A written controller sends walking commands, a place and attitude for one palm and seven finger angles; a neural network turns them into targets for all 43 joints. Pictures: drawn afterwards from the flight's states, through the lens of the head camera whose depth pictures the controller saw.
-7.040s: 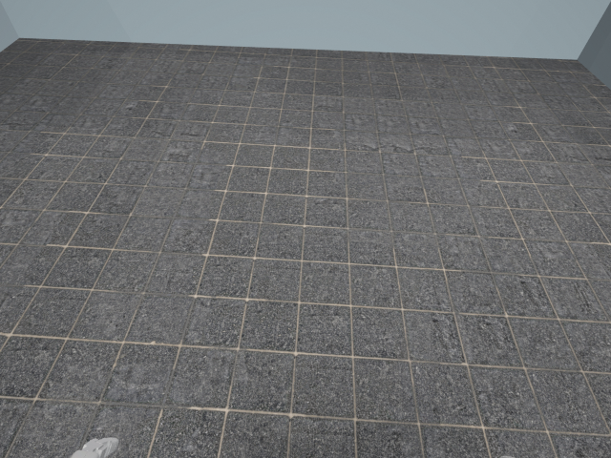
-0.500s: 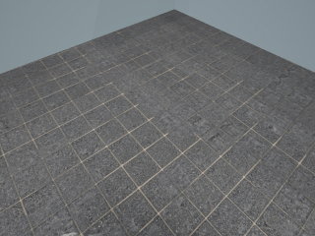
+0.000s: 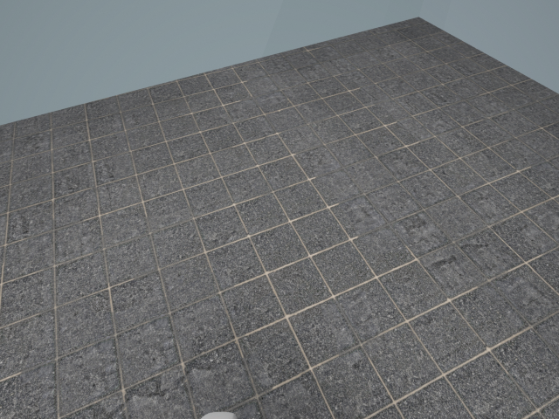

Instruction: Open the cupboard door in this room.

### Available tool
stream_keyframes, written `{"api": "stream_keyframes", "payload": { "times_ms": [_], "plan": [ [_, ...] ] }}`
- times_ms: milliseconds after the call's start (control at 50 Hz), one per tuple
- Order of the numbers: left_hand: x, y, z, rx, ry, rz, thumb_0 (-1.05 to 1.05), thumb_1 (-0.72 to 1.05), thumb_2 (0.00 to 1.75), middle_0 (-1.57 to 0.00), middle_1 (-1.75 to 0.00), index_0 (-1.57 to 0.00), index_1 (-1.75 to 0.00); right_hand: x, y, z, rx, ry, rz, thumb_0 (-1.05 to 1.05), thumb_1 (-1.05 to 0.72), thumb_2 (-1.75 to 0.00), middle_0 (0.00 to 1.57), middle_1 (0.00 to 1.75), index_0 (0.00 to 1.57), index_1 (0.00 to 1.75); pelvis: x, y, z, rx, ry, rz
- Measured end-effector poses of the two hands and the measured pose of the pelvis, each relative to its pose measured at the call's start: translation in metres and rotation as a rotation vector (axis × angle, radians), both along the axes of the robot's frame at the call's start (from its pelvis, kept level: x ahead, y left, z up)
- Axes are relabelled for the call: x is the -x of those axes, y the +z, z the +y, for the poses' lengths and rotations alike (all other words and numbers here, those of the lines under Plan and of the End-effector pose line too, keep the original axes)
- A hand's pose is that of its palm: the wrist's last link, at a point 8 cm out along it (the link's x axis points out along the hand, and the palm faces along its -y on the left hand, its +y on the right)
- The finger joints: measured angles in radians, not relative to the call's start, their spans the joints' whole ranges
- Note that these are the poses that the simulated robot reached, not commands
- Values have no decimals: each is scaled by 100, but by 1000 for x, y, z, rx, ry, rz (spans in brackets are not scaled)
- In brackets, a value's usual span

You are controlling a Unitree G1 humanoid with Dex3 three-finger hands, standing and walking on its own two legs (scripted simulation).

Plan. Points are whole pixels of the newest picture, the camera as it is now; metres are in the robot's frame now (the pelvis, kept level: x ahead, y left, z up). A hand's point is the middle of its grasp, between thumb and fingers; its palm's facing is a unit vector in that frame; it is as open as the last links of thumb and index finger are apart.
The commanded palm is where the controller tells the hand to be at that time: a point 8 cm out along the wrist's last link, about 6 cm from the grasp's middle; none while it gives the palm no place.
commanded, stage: turn or walk to find it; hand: left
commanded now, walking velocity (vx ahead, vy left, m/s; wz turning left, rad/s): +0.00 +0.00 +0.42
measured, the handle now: out of the picture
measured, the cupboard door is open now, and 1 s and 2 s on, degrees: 0 0 0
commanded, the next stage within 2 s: none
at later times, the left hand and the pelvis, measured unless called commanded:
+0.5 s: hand out of the picture +0.02 +0.21 -0.16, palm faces +0.22 -0.93 -0.29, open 7.4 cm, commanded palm none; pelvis -0.03 +0.00 -0.01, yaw +12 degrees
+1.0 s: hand out of the picture -0.13 +0.23 -0.19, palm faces +0.45 -0.86 -0.24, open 7.4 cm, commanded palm none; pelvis -0.07 +0.02 -0.01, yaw +24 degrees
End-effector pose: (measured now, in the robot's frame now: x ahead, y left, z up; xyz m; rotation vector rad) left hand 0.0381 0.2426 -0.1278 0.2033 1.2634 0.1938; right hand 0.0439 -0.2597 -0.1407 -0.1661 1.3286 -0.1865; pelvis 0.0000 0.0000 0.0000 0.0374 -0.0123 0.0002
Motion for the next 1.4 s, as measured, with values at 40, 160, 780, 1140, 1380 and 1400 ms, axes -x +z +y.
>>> {"api": "stream_keyframes", "payload": {
  "times_ms": [40, 160, 780, 1140, 1380, 1400],
  "plan": [
    [18, -8, 12, 5, 37, 28, 0, 90, 90, -21, -30, -20, -30, -18, 2, 9, 14, 42, -37, 1, -91, -90, 20, 29, 20, 30, 2, -3, 7, 9, 21, 1],
    [57, -26, 47, 5, 121, 104, 0, 90, 90, -20, -30, -20, -30, -58, 12, 41, 40, 141, -167, 1, -91, -90, 20, 30, 20, 30, 11, -12, 26, 24, 59, -6],
    [112, 1, -11, 7, 323, -39, 0, 90, 90, -21, -30, -20, -30, -31, -1, 19, -4, 328, 18, 1, -91, -90, 20, 30, 20, 30, 44, 0, -8, 8, 344, -3],
    [186, -7, 34, 5, 493, -3, 1, 91, 90, -20, -30, -19, -30, -52, 16, 98, -18, 514, -123, 1, -90, -90, 20, 30, 20, 30, 75, 1, 18, 48, 473, -5],
    [161, 12, -10, -76, 524, -141, 0, 90, 90, -20, -30, -20, -30, -52, -17, 52, -61, 552, -34, 1, -90, -90, 20, 30, 20, 30, 74, -8, -25, 18, 591, -3],
    [165, 15, -16, -75, 539, -140, 0, 90, 90, -20, -30, -20, -30, -53, -16, 49, -58, 562, -24, 1, -90, -90, 20, 30, 20, 30, 73, -6, -28, 11, 601, -4]
  ]
}}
